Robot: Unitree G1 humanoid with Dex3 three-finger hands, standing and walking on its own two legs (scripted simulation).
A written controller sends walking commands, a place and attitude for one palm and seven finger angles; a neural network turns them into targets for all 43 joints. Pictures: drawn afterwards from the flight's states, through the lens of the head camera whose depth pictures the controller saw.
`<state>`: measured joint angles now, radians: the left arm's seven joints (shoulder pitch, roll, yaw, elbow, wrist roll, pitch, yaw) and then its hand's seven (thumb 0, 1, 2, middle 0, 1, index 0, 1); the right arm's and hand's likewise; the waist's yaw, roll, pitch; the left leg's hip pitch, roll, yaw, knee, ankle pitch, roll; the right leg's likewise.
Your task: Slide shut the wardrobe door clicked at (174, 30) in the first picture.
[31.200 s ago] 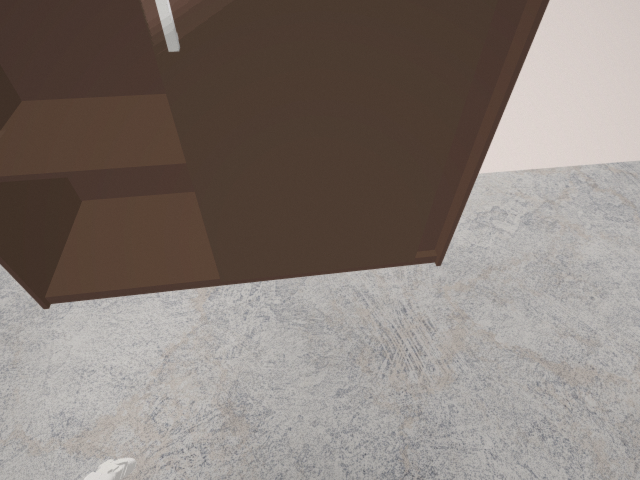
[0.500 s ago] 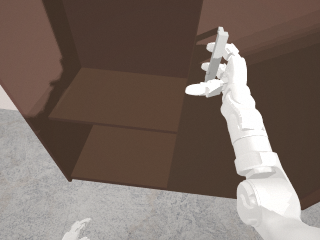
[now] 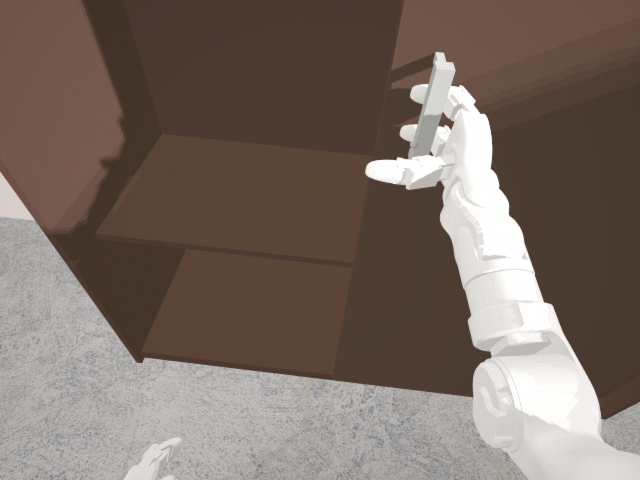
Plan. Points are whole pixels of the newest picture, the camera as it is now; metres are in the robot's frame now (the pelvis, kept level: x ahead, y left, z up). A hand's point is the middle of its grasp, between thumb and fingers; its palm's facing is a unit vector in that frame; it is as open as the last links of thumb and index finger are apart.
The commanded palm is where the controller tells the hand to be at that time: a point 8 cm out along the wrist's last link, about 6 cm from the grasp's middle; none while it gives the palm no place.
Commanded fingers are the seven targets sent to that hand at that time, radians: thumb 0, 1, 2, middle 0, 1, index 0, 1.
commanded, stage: grip the handle and tug to test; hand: right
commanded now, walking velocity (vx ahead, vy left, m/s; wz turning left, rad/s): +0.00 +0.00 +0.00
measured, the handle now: (425, 119) +0.51 -0.07 +0.21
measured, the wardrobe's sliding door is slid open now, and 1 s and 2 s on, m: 0.62 0.62 0.62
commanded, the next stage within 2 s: tug the door sideways, standing still in 1.22 s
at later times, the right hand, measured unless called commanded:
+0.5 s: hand (419, 144) +0.46 -0.06 +0.21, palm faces +0.00 +1.00 +0.03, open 6.5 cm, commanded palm +0.43 -0.11 +0.21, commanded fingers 0.00 -0.90 -0.90 0.45 1.40 0.45 1.40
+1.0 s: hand (417, 144) +0.45 -0.06 +0.21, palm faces +0.01 +1.00 +0.03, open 6.4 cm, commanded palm +0.42 -0.11 +0.21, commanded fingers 0.00 -0.90 -0.90 0.45 1.40 0.45 1.40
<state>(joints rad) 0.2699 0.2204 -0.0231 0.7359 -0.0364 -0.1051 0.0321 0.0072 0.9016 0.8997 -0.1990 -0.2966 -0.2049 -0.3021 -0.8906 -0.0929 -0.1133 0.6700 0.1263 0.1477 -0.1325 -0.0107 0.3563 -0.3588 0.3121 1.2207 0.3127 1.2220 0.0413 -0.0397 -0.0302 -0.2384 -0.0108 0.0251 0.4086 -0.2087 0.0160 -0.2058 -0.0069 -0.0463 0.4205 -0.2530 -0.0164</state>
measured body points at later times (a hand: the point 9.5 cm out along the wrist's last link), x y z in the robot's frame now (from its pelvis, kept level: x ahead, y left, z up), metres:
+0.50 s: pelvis +0.01 +0.00 +0.00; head +0.02 +0.01 +0.45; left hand +0.12 +0.24 -0.12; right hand +0.45 -0.11 +0.21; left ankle +0.00 +0.11 -0.74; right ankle -0.02 -0.11 -0.74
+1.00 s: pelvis +0.01 +0.00 +0.00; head +0.01 +0.01 +0.45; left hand +0.12 +0.24 -0.12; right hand +0.45 -0.11 +0.21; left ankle +0.00 +0.11 -0.74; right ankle -0.02 -0.11 -0.74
